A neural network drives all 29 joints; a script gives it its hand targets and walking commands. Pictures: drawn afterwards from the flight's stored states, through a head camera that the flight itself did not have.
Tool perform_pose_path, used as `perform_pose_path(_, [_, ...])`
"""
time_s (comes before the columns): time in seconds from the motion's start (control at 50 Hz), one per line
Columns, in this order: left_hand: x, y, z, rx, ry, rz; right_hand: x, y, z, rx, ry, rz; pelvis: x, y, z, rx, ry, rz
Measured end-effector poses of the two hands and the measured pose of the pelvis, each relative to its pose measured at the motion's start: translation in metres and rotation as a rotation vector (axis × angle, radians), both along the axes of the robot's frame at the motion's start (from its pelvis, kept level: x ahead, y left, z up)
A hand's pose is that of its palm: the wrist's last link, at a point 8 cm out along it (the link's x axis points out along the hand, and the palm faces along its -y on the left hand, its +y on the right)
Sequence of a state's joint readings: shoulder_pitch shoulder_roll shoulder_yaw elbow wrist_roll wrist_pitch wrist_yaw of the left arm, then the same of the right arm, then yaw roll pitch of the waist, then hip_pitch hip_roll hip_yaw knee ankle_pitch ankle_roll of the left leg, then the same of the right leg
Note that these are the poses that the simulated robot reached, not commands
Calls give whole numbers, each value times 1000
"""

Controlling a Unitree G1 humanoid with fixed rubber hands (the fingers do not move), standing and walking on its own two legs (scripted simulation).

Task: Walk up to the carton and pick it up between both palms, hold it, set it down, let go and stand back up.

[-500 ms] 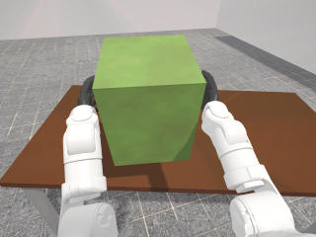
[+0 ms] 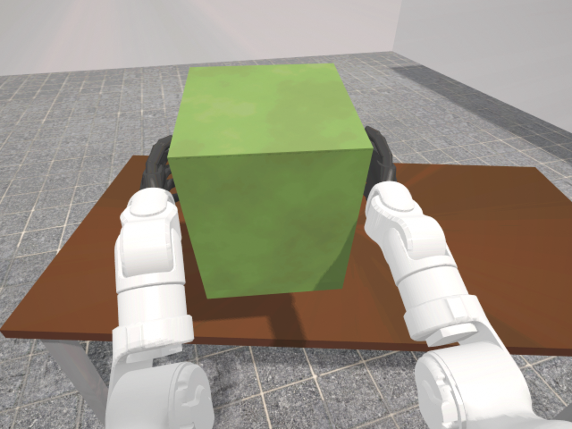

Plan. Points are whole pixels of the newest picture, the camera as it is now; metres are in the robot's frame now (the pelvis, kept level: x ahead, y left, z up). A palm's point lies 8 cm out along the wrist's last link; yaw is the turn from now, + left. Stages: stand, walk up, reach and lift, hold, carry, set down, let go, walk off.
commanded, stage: set down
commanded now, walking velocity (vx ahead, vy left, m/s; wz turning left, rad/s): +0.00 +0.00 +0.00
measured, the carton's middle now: (269, 182) +0.40 +0.01 +0.20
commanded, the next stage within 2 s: none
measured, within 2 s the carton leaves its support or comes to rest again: neither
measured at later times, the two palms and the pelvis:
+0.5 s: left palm (152, 225) +0.37 +0.18 +0.16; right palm (355, 208) +0.38 -0.11 +0.17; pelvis +0.01 -0.01 +0.00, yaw +2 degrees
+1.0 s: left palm (166, 224) +0.40 +0.17 +0.13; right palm (354, 211) +0.40 -0.12 +0.14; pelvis +0.02 +0.00 +0.00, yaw +1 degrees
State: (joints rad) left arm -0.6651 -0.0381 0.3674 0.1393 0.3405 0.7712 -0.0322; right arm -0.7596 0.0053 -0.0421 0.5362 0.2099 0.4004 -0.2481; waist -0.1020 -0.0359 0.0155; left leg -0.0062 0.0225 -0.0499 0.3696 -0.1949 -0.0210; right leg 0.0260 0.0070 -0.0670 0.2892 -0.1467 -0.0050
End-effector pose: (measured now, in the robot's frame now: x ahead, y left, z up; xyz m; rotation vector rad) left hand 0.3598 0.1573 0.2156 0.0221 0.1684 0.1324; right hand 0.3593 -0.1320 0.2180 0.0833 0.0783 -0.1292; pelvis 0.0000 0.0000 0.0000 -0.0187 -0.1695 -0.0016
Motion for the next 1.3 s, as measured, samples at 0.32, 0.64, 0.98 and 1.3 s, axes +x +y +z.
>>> perform_pose_path(0.32, [7, 14, -5, 8, -77, 9, 9, 14, -11, -53, -101, 7, 1, -5, 1, 8, -36, 12])
perform_pose_path(0.64, [20, 14, -72, -12, -8, -8, 22, 14, -60, -92, -103, 4, 12, -3, 1, -4, 6, 34])
perform_pose_path(0.98, [42, 11, -80, 0, 35, -22, 39, 12, -72, -81, -61, -11, 21, 5, 3, -1, 31, 10])
perform_pose_path(1.3, [53, 11, -102, -22, 66, -33, 48, 12, -89, -80, -28, -22, 26, 6, 4, -2, 89, 4])
